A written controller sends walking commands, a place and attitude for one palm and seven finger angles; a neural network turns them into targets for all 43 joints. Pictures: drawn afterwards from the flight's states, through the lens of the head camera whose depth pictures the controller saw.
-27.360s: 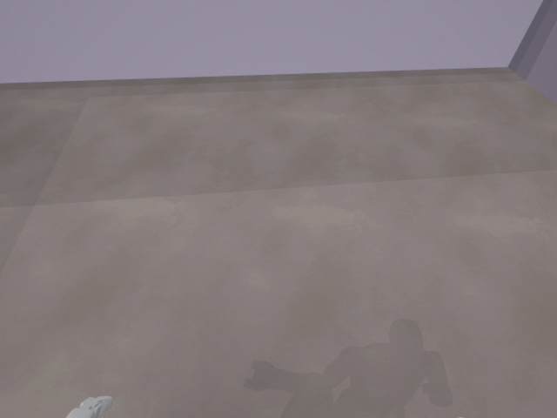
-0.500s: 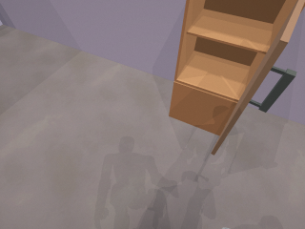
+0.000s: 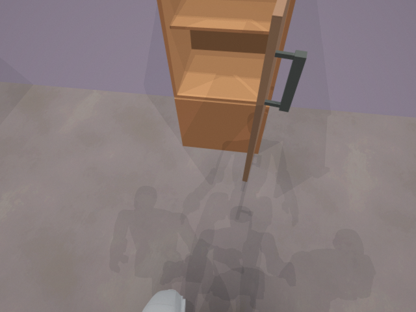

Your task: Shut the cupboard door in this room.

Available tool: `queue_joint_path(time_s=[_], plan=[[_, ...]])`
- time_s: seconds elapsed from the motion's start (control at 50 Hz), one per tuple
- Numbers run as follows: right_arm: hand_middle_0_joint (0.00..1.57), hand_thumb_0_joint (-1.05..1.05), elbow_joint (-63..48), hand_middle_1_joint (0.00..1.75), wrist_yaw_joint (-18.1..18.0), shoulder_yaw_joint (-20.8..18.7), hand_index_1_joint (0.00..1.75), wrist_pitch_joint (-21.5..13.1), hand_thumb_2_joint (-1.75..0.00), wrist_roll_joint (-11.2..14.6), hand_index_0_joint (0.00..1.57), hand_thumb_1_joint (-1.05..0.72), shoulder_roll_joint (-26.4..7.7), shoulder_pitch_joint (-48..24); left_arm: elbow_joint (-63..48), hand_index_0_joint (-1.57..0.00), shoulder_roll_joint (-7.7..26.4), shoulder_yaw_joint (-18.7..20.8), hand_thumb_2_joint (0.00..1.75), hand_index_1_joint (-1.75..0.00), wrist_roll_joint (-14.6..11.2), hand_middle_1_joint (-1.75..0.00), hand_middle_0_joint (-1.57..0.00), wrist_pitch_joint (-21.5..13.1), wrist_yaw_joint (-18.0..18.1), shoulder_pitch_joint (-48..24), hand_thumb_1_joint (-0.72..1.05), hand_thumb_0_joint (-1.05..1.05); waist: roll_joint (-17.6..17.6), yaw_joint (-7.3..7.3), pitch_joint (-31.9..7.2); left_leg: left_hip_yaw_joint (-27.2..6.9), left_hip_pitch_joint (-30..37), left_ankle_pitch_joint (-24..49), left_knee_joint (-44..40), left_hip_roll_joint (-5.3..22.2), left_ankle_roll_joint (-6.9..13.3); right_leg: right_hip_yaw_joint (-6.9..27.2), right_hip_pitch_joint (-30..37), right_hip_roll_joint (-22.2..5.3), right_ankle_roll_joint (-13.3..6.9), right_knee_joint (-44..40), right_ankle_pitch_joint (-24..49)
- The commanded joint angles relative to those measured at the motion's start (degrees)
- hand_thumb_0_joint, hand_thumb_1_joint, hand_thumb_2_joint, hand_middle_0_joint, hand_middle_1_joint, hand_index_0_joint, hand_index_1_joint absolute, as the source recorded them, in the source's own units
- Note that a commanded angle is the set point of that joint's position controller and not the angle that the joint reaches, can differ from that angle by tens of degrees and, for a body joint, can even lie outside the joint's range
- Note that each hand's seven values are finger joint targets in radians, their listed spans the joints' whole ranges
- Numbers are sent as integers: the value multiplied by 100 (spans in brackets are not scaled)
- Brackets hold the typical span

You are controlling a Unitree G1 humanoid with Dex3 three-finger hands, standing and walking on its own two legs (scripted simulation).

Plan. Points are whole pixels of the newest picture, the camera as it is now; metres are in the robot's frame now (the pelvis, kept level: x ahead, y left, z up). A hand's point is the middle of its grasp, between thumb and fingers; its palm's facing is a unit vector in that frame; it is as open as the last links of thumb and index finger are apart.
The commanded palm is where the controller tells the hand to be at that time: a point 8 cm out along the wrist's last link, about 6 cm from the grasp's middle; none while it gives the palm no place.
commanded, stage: stand and wait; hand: left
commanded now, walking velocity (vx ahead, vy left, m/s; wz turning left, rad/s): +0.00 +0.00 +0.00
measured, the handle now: (282, 82) +0.60 -0.13 +0.07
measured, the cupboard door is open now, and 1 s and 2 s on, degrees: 81 81 81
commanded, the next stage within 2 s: turn or walk to find it in 0.56 s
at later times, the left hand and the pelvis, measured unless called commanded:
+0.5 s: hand out of the picture +0.08 +0.24 -0.18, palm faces -0.06 -0.98 -0.19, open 7.3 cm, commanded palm none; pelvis +0.03 +0.06 +0.01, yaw -4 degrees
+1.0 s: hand out of the picture +0.02 +0.17 -0.18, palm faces +0.01 -0.98 -0.18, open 7.3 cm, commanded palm none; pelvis +0.03 +0.01 +0.00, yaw -2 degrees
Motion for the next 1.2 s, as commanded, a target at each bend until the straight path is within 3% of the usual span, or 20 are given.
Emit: queue_joint_path(time_s=[0.0, 0.08, 0.12, 0.14, 0.16, 0.18, 0.2, 0.22, 0.26, 0.32, 0.38, 0.44, 0.5, 0.54, 0.58, 0.6, 0.62, 0.74, 0.94, 1.18], plan=[[20, 0, -373, 30, -5, 73, 30, -132, -90, 28, 20, -90, -202, -9, -282, -20, 1075, 188, 90, -30, 9, -30, -20, -115, 43, 299, 90, 0, -794, 109, -989, -72, -55, 146, -471, -45, 40, 1419, 847, -1390, -767, -995, 1681], [20, 0, -304, 30, -15, 135, 30, -223, -90, 57, 20, -90, -132, 193, -287, -20, 1064, 161, 90, -30, 32, -30, -20, -105, 54, 137, 90, 0, -948, 28, -875, 24, 592, 176, -1641, -110, 117, 1416, 520, -1336, -745, -952, 1484], [20, 0, -121, 30, -32, 171, 30, -296, -90, 63, 20, -90, -92, 662, -255, -20, 995, 125, 90, -30, -14, -30, -20, -94, 64, -54, 90, 0, -856, -212, -879, 56, 1395, 946, -2768, -130, 145, 1253, 155, -1160, -475, -709, 1049], [20, 0, -24, 30, -35, 186, 30, -353, -90, 67, 20, -90, -167, 845, -260, -20, 857, 77, 90, -30, -61, -30, -20, -75, 63, -32, 90, 0, -491, -262, -870, -68, 1908, 1311, -3381, -44, 184, 1104, -211, -939, -255, -437, 593], [20, 0, -14, 30, -43, 137, 30, -425, -90, 28, 20, -90, -471, 927, -266, -20, 575, 16, 90, -30, -98, -30, -20, -52, 46, 149, 90, 0, 589, -223, -922, -1065, 2078, 1484, -3928, 707, 457, 730, -579, -423, 28, 229, -128], [20, 0, -108, 30, -61, 75, 30, -420, -90, -12, 20, -90, -830, 792, -241, -20, 326, -40, 90, -30, -123, -30, -20, -42, 29, 290, 90, 0, 1648, -121, -697, -2105, 1692, 1626, -4467, 1634, 935, 136, -766, 7, 303, 860, -1218], [20, 0, -157, 30, -65, 103, 30, -377, -90, -30, 20, -90, -804, 595, -186, -20, 409, -38, 90, -30, -93, -30, -20, -43, 36, 204, 90, 0, 1373, -91, -422, -2198, 1019, 1262, -4731, 1820, 1273, 203, -540, -20, 327, 1465, -1714], [20, 0, -158, 30, -110, 144, 30, -412, -90, -31, 20, -90, -695, 436, -120, -20, 410, -42, 90, -30, -71, -30, -20, -14, 36, 183, 90, 0, 1381, -20, -247, -2177, 825, 1388, -4854, 1720, 1322, 351, -614, -139, 360, 1921, -1663], [20, 0, -22, 30, -162, 225, 30, -451, -90, -27, 20, -90, -386, 521, 54, -20, 401, -27, 90, -30, -39, -30, -20, -18, 3, 112, 90, 0, 1036, 16, -225, -1477, 1115, 2299, -4609, 1264, 1155, 359, -697, -239, 388, 2237, -1233], [20, 0, 161, 30, -184, 238, 30, -500, -90, 18, 20, -90, -254, 758, 215, -20, 207, -113, 90, -30, -70, -30, -20, -91, -14, 227, 90, 0, 729, 9, -724, -754, 2033, 4000, -4173, 959, 1117, 101, -716, -308, 460, 1956, -928], [20, 0, 424, 30, -199, 183, 30, -507, -90, 22, 20, -90, -201, 1193, 267, -20, 70, -202, 90, -30, -87, -30, -20, -113, 35, 4, 90, 0, 655, -205, -969, -703, 2533, 5063, -3912, 990, 1144, -76, -477, -375, 508, 1282, -990], [20, 0, 621, 30, -197, 144, 30, -495, -90, 23, 20, -90, -185, 1389, 358, -20, 53, -223, 90, -30, -110, -30, -20, -137, 65, -61, 90, 0, 719, -273, -948, -732, 2710, 5439, -3767, 969, 1098, -217, -191, -394, 477, 456, -887], [20, 0, 711, 30, -192, 153, 30, -477, -90, 70, 20, -90, -94, 1298, 613, -20, 98, -224, 90, -30, -119, -30, -20, -162, 100, 332, 90, 0, 538, -88, -954, -574, 2290, 4543, -3567, 748, 811, -271, 625, -470, 426, -741, 263], [20, 0, 702, 30, -168, 212, 30, -491, -90, 113, 20, -90, 177, 1255, 772, -20, 272, -237, 90, -30, -116, -30, -20, -228, 150, 560, 90, 0, 89, -92, -945, -384, 1518, 3204, -3520, 468, 479, 202, 1395, -965, 224, -830, 1638], [20, 0, 736, 30, -131, 253, 30, -475, -90, 101, 20, -90, 267, 1203, 800, -20, 294, -276, 90, -30, -122, -30, -20, -229, 164, 514, 90, 0, -32, -105, -635, -318, 1339, 2499, -3790, 250, 397, 71, 1209, -1133, 129, -590, 1887], [20, 0, 773, 30, -132, 244, 30, -426, -90, 73, 20, -90, 232, 1216, 804, -20, 292, -236, 90, -30, -128, -30, -20, -240, 174, 479, 90, 0, -573, -114, -580, -295, 1372, 2475, -3686, 242, 369, 69, 1098, -1045, 109, -518, 1882], [20, 0, 778, 30, -131, 223, 30, -408, -90, 74, 20, -90, 166, 1210, 788, -20, 285, -228, 90, -30, -121, -30, -20, -227, 182, 473, 90, 0, -680, -111, -464, -246, 1323, 2500, -3602, 230, 364, -3, 1017, -1071, 111, -478, 1903], [20, 0, 889, 30, -117, 277, 30, -367, -90, 71, 20, -90, 295, 1284, 780, -20, 160, -278, 90, -30, -123, -30, -20, -214, 201, 577, 90, 0, -436, -105, -288, -277, 1460, 2199, -3613, 227, 432, 1, 650, -1005, 168, -708, 1073], [20, 0, 927, 30, -143, 312, 30, -347, -90, 81, 20, -90, 366, 1191, 901, -20, 91, -327, 90, -30, -123, -30, -20, -281, 191, 835, 90, 0, -97, -141, -205, -211, 1668, 2064, -3626, 239, 394, 100, 594, -959, 131, -1032, 1199], [20, 0, 913, 30, -181, 325, 30, -391, -90, 75, 20, -90, 336, 1176, 1028, -20, -40, -348, 90, -30, -116, -30, -20, -326, 190, 1085, 90, 0, -128, -136, -269, -210, 1815, 2142, -3693, 275, 396, 100, 693, -890, 126, -1149, 1378]])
